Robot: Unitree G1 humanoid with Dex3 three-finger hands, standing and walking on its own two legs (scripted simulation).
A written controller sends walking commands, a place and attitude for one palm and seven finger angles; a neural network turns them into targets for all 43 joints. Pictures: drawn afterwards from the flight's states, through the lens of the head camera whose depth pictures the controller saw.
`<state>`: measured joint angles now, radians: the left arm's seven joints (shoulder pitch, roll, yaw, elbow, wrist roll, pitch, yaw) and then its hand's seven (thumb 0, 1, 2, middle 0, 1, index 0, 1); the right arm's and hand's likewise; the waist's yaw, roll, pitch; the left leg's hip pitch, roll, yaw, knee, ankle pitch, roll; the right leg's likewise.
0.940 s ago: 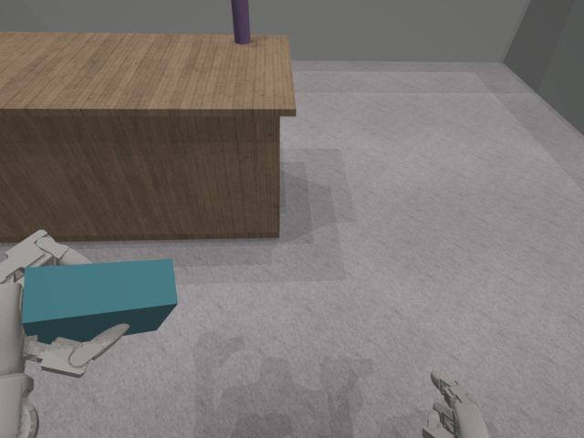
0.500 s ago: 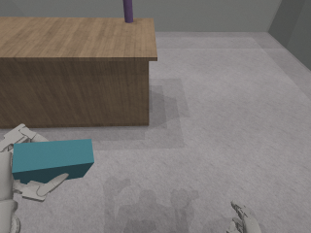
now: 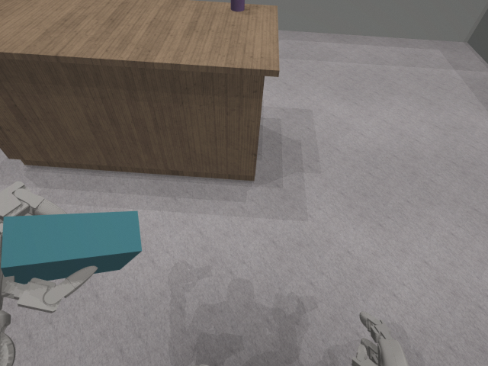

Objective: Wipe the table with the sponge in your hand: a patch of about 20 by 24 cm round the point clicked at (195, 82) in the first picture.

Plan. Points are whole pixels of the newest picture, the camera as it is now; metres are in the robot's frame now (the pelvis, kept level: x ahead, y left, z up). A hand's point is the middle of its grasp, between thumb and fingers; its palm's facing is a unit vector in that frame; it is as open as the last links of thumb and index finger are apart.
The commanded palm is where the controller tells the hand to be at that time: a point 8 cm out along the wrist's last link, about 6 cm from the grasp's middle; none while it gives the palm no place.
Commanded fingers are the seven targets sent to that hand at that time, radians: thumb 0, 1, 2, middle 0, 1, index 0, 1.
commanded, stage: walk to a spot facing it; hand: left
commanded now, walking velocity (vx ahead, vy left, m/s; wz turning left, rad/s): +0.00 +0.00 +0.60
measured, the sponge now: (93, 246) +0.23 +0.21 +0.14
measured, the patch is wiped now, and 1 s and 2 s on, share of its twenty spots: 0.00 0.00 0.00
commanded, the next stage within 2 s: none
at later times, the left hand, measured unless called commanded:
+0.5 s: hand out of the picture +0.07 +0.28 +0.17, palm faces +0.68 -0.65 -0.34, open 9.4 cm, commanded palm +0.01 +0.30 +0.19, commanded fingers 0.00 0.10 1.30 -1.20 -1.60 -1.20 -1.60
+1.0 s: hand out of the picture +0.11 +0.27 +0.17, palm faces +0.74 -0.51 -0.44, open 9.4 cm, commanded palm +0.02 +0.29 +0.19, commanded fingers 0.00 0.10 1.30 -1.20 -1.60 -1.20 -1.60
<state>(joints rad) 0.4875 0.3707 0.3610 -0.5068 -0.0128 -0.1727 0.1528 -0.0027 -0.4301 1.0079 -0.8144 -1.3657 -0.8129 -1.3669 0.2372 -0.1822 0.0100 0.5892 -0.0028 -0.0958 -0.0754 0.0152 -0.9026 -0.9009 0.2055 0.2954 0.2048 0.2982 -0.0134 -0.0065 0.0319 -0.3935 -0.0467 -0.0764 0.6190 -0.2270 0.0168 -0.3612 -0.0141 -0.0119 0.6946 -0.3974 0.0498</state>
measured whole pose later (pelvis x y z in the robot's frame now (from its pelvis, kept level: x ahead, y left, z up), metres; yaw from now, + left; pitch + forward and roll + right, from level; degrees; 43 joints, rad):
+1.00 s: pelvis +0.03 -0.04 +0.00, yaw +31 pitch -2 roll +1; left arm 0.38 0.33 0.29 -0.42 0.00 -0.17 0.12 0.00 -0.43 1.01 -0.82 -1.37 -0.81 -1.37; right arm 0.20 -0.21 0.01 0.70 -0.01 -0.07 -0.06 0.02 -0.90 -0.90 0.21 0.30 0.21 0.30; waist 0.01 0.05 0.06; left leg -0.42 0.00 -0.03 1.16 -0.44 0.00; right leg -0.29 -0.07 -0.21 0.65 -0.33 -0.06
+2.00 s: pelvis +0.31 +0.09 +0.01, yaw +50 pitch -1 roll +2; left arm 0.43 0.30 0.30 -0.47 0.01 -0.18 0.13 0.00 -0.43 1.01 -0.82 -1.37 -0.82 -1.37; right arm 0.17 -0.26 -0.03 0.66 0.00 -0.05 -0.07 0.02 -0.90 -0.90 0.21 0.30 0.21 0.30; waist 0.00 0.02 0.07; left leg -0.53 0.04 0.04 1.25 -0.42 -0.02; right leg -0.21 -0.12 -0.23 0.59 -0.36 -0.01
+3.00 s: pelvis +0.47 +0.22 +0.01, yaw +80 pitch +2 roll +3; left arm 0.53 0.46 0.44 -0.65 -0.05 -0.19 0.17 0.00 -0.44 1.01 -0.82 -1.36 -0.82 -1.36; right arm 0.17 -0.27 -0.06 0.53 0.00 -0.03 -0.10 0.01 -0.91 -0.90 0.20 0.29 0.20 0.30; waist -0.03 -0.02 0.08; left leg -0.39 0.04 0.16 0.71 -0.39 -0.06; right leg -0.24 -0.17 -0.29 0.57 -0.35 -0.01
